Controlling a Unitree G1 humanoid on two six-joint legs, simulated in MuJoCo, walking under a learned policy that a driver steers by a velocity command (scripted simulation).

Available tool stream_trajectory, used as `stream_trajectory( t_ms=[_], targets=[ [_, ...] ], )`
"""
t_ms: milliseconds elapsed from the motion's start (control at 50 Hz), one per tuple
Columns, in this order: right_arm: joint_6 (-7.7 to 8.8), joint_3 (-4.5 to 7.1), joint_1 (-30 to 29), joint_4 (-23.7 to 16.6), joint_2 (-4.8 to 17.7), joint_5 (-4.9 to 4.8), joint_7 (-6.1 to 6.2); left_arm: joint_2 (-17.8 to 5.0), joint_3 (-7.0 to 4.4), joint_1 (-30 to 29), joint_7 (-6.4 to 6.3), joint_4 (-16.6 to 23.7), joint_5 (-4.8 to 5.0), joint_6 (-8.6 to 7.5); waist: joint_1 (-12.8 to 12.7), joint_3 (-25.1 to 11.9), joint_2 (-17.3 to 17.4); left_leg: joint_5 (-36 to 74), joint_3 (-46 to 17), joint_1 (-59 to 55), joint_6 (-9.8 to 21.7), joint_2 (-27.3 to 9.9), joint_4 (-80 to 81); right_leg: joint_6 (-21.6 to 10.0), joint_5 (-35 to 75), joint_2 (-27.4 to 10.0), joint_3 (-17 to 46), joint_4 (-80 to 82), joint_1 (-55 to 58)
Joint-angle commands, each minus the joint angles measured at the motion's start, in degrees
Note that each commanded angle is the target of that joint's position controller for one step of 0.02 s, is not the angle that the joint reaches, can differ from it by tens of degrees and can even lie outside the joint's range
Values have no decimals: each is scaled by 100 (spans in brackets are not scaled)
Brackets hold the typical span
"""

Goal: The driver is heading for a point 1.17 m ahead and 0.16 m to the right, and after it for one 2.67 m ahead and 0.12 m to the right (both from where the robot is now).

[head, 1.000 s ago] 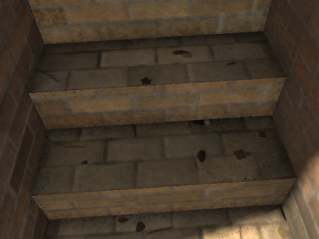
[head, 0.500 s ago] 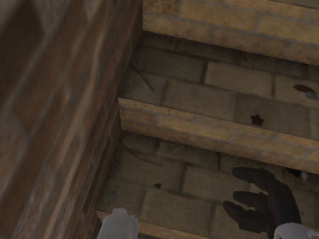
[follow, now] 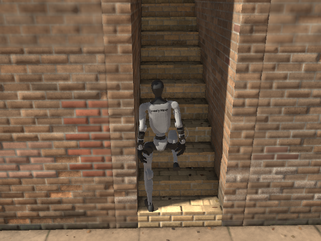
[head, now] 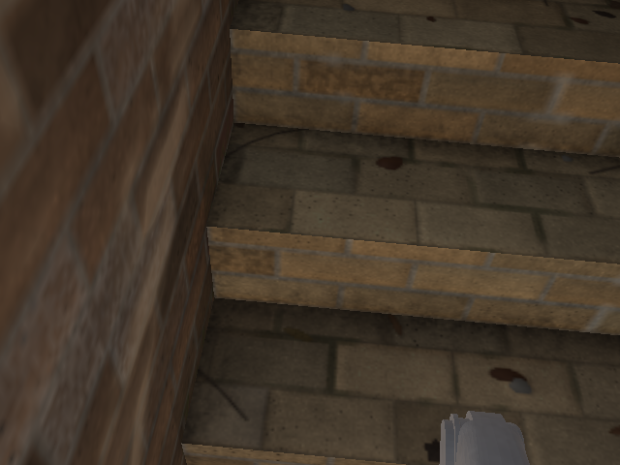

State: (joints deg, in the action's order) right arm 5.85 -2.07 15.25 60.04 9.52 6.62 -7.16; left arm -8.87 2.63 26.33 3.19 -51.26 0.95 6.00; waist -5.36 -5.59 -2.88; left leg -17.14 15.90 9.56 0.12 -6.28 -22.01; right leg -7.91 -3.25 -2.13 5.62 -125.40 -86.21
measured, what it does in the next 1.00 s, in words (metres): climbs: right foot 0.19 m higher, then left foot 0.19 m higher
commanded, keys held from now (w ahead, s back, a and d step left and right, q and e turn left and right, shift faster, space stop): w+e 0.40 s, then w+q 0.60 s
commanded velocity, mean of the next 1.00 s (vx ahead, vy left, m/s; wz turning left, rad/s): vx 0.50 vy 0.00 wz -0.12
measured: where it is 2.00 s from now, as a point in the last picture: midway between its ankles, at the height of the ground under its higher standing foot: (573, 60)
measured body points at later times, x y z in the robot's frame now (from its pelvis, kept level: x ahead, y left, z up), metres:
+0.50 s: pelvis +0.24 -0.15 +0.13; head +0.23 -0.14 +0.58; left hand +0.24 +0.07 -0.03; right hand +0.35 -0.41 +0.03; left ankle +0.29 -0.01 -0.24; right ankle +0.24 -0.20 -0.55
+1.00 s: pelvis +0.49 -0.22 +0.34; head +0.46 -0.23 +0.79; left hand +0.69 -0.02 +0.24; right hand +0.36 -0.39 +0.18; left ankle +0.49 -0.12 -0.36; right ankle +0.52 -0.38 -0.13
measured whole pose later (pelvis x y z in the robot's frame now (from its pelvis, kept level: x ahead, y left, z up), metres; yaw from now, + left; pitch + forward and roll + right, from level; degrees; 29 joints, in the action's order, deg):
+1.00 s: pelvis +0.49 -0.22 +0.34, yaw -8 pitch +5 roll +2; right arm 3.2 -1.4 30.5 67.5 7.2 1.4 -3.7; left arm -11.7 -0.3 5.6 4.6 -52.7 -3.2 -2.9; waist 1.8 -10.4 -0.9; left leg -23.8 -1.8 25.3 3.0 7.1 -43.9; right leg -10.8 -8.7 -1.5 7.6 -110.6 -66.7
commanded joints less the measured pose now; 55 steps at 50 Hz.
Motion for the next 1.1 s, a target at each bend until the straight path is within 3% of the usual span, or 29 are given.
stream_trajectory(
  t_ms=[20,80,120,200,240,260,280,300,320,340,380,420,460,540,560,580,600,640,660,700,720,740,780,800,820,860,920,1000,1100],
  targets=[
    [26,-25,600,69,356,138,1,-260,6,-1236,-12,831,-81,-78,445,591,778,-519,-901,-1210,1086,-1712,1568,-24,-40,-424,-67,450,-1937],
    [-54,56,727,144,499,213,-125,-93,30,-1953,-23,760,-65,-87,542,826,754,-298,-644,-1681,1040,-2066,2031,-123,-744,-781,-217,672,-2286],
    [2,152,-194,-250,868,140,-49,-142,57,-2181,178,855,-91,-87,65,645,1279,711,495,152,838,-1295,2298,-342,-697,-765,-1274,1230,243],
    [0,390,-658,-475,1930,-195,68,-390,125,-1906,468,973,-256,-46,-494,-142,1492,6962,562,-757,1126,-1540,1267,-117,-1826,210,-1600,3492,2404],
    [-14,532,-630,-369,2070,-109,-57,-855,-7,-485,396,680,-33,-357,-871,-834,1760,8861,312,-1757,1188,-1278,-835,-257,-1453,1037,-1608,6250,3811],
    [6,434,-136,-515,1602,343,-157,-1636,-328,845,114,106,-182,-459,-881,-2010,478,7368,-88,790,880,-809,-3550,-1019,1414,751,-46,6375,7019],
    [-104,344,925,-387,965,430,-364,-2344,-510,1918,97,-466,-321,-543,-234,-2996,-1157,1525,-804,3000,461,264,-5005,-1867,2127,-61,2744,8339,9630],
    [-162,525,344,-676,1170,-73,-346,-2343,-632,2550,153,-530,-296,-723,-546,-2092,-1110,1838,-2381,4031,487,1055,-7229,-846,494,-670,4359,9645,9263],
    [-149,551,-176,-637,954,-287,-224,-2044,-585,2344,161,-789,-245,-910,-545,-1168,-1599,2412,-2867,4675,567,1187,-8714,-313,-1296,-476,4032,9794,8061],
    [-47,500,-183,-540,727,-223,-89,-1862,-557,1336,185,-765,-85,-1024,-108,-593,-1936,2654,-2965,5020,686,1122,-10000,-368,-2149,-164,3604,9383,6782],
    [-21,255,-958,-771,191,-207,206,-1032,-321,-262,288,-635,-199,-1029,641,-265,-771,2518,-2940,5499,1191,897,-10877,-486,-2644,94,2873,9102,5532],
    [-290,205,-802,-972,197,-422,334,-491,-36,-645,319,-898,-519,-1045,1070,74,603,2710,-2945,6295,1044,639,-11358,-378,-1943,-437,3235,9807,5340],
    [-448,277,-485,-806,483,-458,329,-524,-5,-1465,259,-563,-395,-1187,1400,108,708,2879,-2665,5990,896,221,-10719,37,-1794,-396,2209,10125,4546],
    [-389,111,-1598,-1146,266,-670,347,-485,12,419,160,-1413,-712,-1183,878,213,50,1965,-2192,7230,1428,636,-11596,569,-695,10,779,10118,6204],
    [-258,-239,-3226,-1722,-949,-606,871,-671,-381,137,-295,-1383,-109,-1161,270,1343,1099,1052,-1741,7578,859,985,-10665,710,-2167,-157,468,10904,5733],
    [-233,-364,-3585,-1975,-1023,-654,1060,-652,-318,372,-503,-1387,-23,-1163,162,1575,1009,977,-1457,7458,617,1048,-10207,661,-2308,-172,795,11213,5456],
    [-454,1,-2010,-1642,313,-1087,736,-720,-65,751,52,-1446,-913,-1109,726,-385,-1033,2382,-2348,7599,767,539,-9739,31,-561,-740,1054,10893,7326],
    [-626,217,-2060,-1386,681,-855,549,-504,-77,487,375,-1235,-792,-1049,581,-60,-375,1565,-1883,7671,714,601,-9503,-138,548,-768,396,11072,7486],
    [-663,161,-1174,-1220,319,-612,425,-697,-67,330,357,-1239,-562,-1134,1038,-2,-645,1374,-1265,7379,651,732,-9983,-312,3024,-789,146,10734,7826],
    [-778,281,-1222,-1389,715,-605,299,-1258,-128,-765,428,-700,-394,-1182,1472,-386,-155,772,-254,4668,554,844,-7752,-272,8042,-935,-661,10757,6621],
    [-918,434,-1892,-1806,1051,-882,257,-1686,-240,-643,493,-843,-328,-1134,1390,-522,-491,725,122,3836,581,1194,-7039,-153,10164,-902,-714,10791,6244],
    [-1036,292,-1608,-1916,600,-786,157,-1846,-269,-539,526,-996,-308,-1098,1439,-381,-1103,294,-67,3625,452,1133,-5893,-587,11353,-1644,-337,10528,7001],
    [-1029,264,-299,-1515,484,-673,358,-1997,-444,-451,612,-1177,-270,-849,1529,-400,-697,-634,-95,3630,517,1731,-3459,-504,12458,-1536,-440,8824,8722],
    [-1008,342,2111,-611,498,-600,459,-1818,-497,-712,791,-1125,-750,-801,1961,-1054,105,649,-1888,1270,1026,1563,-3272,-252,11759,-1309,-331,6806,7035],
    [-1002,287,3462,194,582,-308,423,-1021,-381,-1160,1080,-1051,-753,-762,1864,-1408,2583,3003,-4651,-4,2343,430,-1911,278,1966,303,-306,2818,4925],
    [-619,425,2286,98,673,-457,351,-395,-328,-1535,802,-687,-446,-846,1425,357,1117,-2952,-6144,509,1864,-80,-716,-671,158,827,812,83,997],
    [-206,66,345,333,-314,-606,298,-275,-268,-1971,260,-237,-645,-966,247,351,-114,-1479,-4450,1627,1466,171,-610,-697,-869,342,468,194,986],
    [254,97,-1188,-640,516,-551,463,-434,-334,-1947,-43,167,-219,-954,-121,186,470,337,-2622,4560,851,747,381,139,-963,17,-809,1537,4065],
    [165,164,3338,1309,416,-382,762,-108,94,-4228,-124,1433,-720,-1029,1512,10,1321,1721,-4496,-2100,1186,-516,-865,-18,-3253,-309,-116,1587,-1545]
  ],
)
Velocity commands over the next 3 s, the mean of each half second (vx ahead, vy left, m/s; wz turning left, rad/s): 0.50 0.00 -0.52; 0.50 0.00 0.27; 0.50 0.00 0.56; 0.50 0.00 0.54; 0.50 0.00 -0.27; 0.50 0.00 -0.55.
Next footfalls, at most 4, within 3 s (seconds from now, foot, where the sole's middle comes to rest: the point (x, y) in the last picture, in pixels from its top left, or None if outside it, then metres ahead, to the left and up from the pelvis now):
0.24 right None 0.28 -0.20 -0.59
0.78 left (428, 395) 0.53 -0.13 -0.40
1.22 right None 0.77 -0.48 -0.21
1.88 left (469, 15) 1.08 -0.15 -0.02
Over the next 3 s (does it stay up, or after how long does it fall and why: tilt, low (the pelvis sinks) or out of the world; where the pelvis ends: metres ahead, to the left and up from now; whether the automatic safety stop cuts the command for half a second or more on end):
stays up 1.44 -0.01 0.96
